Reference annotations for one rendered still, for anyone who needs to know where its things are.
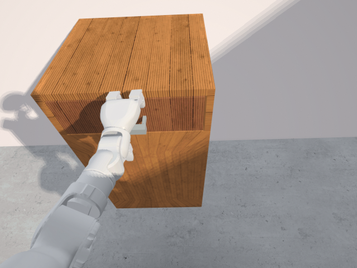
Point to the left robot upper arm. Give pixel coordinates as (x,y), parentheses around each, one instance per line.
(65,241)

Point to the cabinet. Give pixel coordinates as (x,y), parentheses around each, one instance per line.
(165,56)

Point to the drawer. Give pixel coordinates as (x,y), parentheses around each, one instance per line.
(163,114)

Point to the left robot hand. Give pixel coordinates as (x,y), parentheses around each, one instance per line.
(122,113)

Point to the left robot forearm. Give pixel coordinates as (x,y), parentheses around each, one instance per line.
(90,192)

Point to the handle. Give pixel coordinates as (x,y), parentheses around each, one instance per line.
(140,129)

